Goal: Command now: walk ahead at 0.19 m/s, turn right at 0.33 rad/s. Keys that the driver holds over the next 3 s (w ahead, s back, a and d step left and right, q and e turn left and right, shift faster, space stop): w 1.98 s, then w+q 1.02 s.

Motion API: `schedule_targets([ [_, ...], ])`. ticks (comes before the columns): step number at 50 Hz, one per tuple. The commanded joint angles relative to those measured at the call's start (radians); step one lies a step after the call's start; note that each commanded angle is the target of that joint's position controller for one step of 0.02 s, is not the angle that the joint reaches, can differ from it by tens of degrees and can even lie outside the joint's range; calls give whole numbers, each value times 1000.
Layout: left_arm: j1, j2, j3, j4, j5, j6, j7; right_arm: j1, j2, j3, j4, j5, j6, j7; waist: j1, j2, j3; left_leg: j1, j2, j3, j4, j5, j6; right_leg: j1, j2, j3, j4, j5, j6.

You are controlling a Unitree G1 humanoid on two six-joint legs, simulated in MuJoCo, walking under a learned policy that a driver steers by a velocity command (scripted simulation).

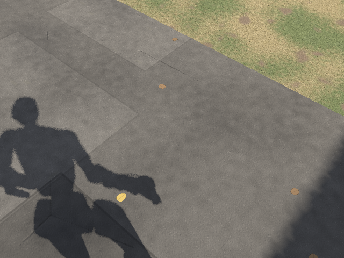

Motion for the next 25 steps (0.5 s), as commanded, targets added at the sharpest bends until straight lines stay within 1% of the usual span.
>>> schedule_targets([
  [1,28,127,39,-45,7,-27,-4,-2,-129,-21,-59,18,-23,-8,-1,207,-2,194,292,-388,-274,-342,175,-291,-75,-5,229,24,35],
  [2,23,108,33,-45,9,-33,-9,15,-123,-16,-47,23,-25,-12,-12,204,17,199,284,-366,-287,-319,172,-306,-87,-13,226,74,48],
  [3,6,87,26,-45,6,-44,-16,41,-126,-14,-38,21,-28,-16,-24,193,24,193,266,-324,-299,-280,170,-297,-95,-46,212,115,54],
  [4,-18,75,20,-52,4,-56,-22,64,-131,-15,-31,19,-31,-17,-37,189,31,194,254,-291,-311,-242,171,-295,-108,-85,175,147,58],
  [6,-71,47,7,-69,3,-76,-27,93,-146,-17,-24,21,-37,-18,-62,191,30,194,244,-239,-318,-157,174,-260,-137,-140,59,191,65],
  [8,-106,18,-7,-81,1,-91,-32,112,-167,-21,-20,26,-38,-15,-80,201,27,157,236,-191,-315,-90,173,-169,-143,-171,-75,204,63],
  [9,-113,14,-10,-85,-3,-97,-35,121,-180,-23,-18,28,-38,-11,-83,207,29,131,237,-174,-312,-73,174,-117,-139,-185,-134,198,57],
  [11,-110,33,-7,-86,-11,-103,-41,149,-199,-26,-10,34,-37,1,-84,209,33,96,254,-169,-300,-75,183,-36,-127,-208,-211,191,42],
  [12,-97,42,-5,-85,-15,-105,-44,155,-203,-26,-8,40,-35,6,-75,207,34,80,265,-175,-291,-80,185,7,-122,-213,-250,209,30],
  [13,-69,45,-4,-78,-17,-107,-46,148,-201,-24,-7,46,-32,10,-50,199,35,56,268,-171,-271,-80,178,72,-117,-221,-308,250,15],
  [14,-25,50,1,-61,-17,-106,-45,147,-192,-19,-5,48,-29,13,-22,184,26,23,262,-161,-240,-62,165,163,-105,-228,-358,283,1],
  [15,49,67,12,-38,-20,-103,-40,151,-169,-10,-2,44,-30,15,17,167,0,-22,244,-139,-180,-16,142,285,-96,-226,-383,281,-17],
  [16,163,101,28,-15,-22,-101,-30,137,-124,7,-5,32,-36,18,79,134,-56,-96,194,-77,-25,47,98,451,-147,-155,-399,268,-48],
  [17,295,192,48,-3,-2,-98,-18,113,-32,37,-49,10,-49,21,121,-100,-159,-311,86,49,345,-81,20,672,-382,170,-467,175,-137],
  [18,350,241,61,12,4,-102,-32,107,-65,29,-85,31,-71,12,120,-257,-180,-508,20,29,584,-316,3,685,-518,514,-592,-13,-267],
  [19,290,156,34,3,4,-112,-41,95,-151,5,-80,50,-79,13,100,-150,-81,-585,90,-25,700,-278,20,616,-499,471,-609,-95,-265],
  [20,240,104,17,-7,8,-118,-46,79,-158,2,-75,55,-82,21,77,-124,-15,-597,124,-22,710,-181,40,551,-444,355,-620,-75,-235],
  [21,195,85,10,-15,10,-120,-49,73,-141,4,-65,44,-82,22,57,-79,17,-582,145,-11,684,-105,42,491,-399,270,-642,8,-218],
  [22,165,70,4,-16,11,-121,-52,64,-133,2,-65,30,-79,26,40,-66,45,-562,165,-13,641,-50,36,442,-374,207,-660,129,-208],
  [23,151,67,2,-18,13,-120,-51,63,-116,5,-63,26,-74,31,24,-63,50,-524,175,-8,616,-6,28,400,-350,148,-679,226,-199],
  [24,148,71,4,-16,12,-123,-49,64,-97,9,-62,25,-69,35,15,-61,46,-511,172,6,596,35,16,383,-337,105,-691,319,-201],
  [25,152,76,7,-12,10,-126,-47,57,-87,12,-64,23,-64,37,11,-49,42,-513,169,14,565,72,3,379,-329,66,-698,401,-204],
])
